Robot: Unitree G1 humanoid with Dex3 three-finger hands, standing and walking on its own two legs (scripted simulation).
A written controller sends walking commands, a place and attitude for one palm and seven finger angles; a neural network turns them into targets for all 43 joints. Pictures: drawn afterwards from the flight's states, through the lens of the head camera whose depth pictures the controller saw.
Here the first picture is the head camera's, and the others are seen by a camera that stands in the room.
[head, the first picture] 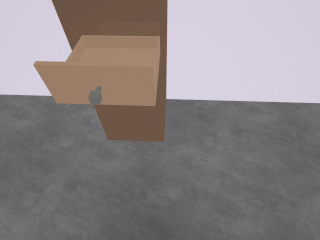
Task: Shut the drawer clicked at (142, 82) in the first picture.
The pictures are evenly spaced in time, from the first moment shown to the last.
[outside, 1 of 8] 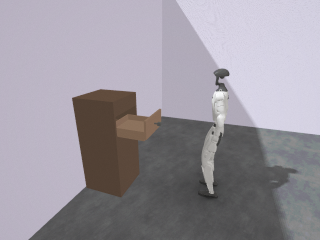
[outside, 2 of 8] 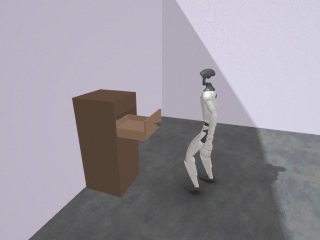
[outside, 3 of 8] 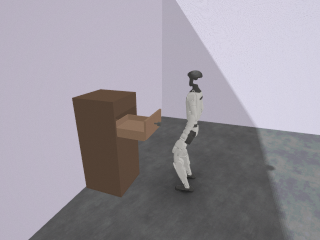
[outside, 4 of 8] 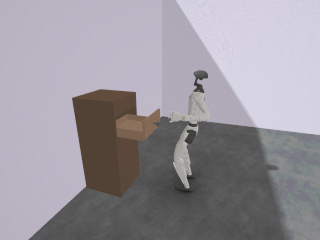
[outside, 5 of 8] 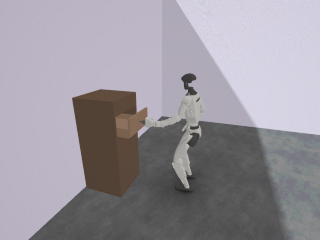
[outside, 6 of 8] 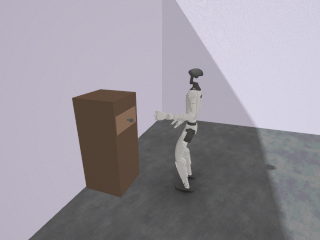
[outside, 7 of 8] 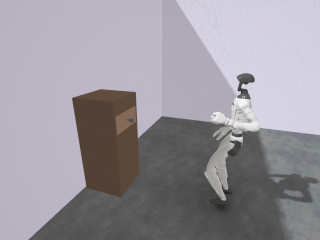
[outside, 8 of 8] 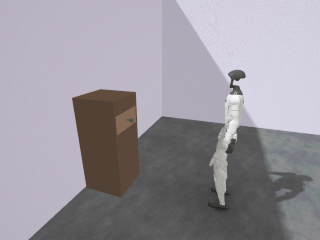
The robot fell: no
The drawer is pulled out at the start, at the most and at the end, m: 0.30 0.30 0.00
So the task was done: yes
